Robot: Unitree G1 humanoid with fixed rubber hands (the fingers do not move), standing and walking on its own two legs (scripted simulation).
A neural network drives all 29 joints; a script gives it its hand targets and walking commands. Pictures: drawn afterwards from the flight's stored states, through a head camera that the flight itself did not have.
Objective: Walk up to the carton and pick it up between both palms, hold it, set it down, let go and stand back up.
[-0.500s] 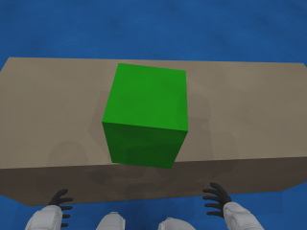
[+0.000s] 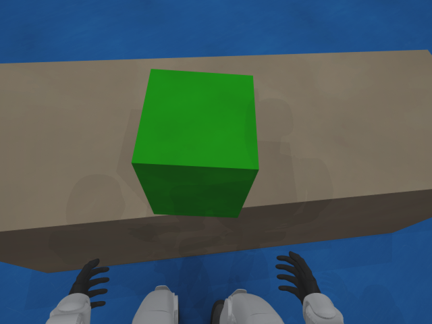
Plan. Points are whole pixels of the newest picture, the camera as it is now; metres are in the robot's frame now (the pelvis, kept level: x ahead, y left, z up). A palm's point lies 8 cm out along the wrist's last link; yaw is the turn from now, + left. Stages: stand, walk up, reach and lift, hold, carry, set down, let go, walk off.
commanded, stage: reach and lift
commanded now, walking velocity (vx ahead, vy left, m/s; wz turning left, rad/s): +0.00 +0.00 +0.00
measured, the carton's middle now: (198, 151) +0.44 +0.05 -0.03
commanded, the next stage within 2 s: none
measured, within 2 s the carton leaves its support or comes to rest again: neither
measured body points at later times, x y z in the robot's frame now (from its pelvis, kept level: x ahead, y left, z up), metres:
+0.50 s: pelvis -0.01 +0.02 +0.02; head -0.02 +0.06 +0.47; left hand +0.16 +0.24 -0.09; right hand +0.16 -0.18 -0.07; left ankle +0.05 +0.14 -0.71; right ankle +0.04 -0.05 -0.71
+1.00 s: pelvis +0.01 +0.03 +0.02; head -0.01 +0.06 +0.47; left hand +0.19 +0.24 -0.06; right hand +0.20 -0.16 -0.05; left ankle +0.05 +0.14 -0.71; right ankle +0.04 -0.05 -0.71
